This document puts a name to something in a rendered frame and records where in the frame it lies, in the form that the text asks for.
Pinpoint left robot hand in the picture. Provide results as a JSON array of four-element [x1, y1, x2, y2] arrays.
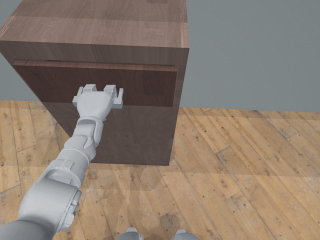
[[77, 84, 118, 122]]

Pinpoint drawer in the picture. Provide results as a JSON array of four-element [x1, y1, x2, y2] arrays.
[[13, 60, 177, 107]]

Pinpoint left robot forearm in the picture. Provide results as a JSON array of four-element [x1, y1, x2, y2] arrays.
[[18, 116, 104, 218]]

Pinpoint robot left shin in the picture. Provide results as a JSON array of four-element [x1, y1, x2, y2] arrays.
[[126, 227, 138, 233]]

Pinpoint handle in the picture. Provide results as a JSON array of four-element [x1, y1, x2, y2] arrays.
[[72, 86, 124, 109]]

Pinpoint robot shin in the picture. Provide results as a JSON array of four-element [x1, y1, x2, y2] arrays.
[[175, 229, 186, 236], [126, 227, 138, 233]]

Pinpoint robot right shin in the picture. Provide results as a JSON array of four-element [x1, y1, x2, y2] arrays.
[[175, 229, 186, 236]]

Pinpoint left robot upper arm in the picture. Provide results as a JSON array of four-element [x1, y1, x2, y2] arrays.
[[0, 177, 82, 240]]

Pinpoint cabinet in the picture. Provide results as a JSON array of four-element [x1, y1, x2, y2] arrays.
[[0, 0, 190, 166]]

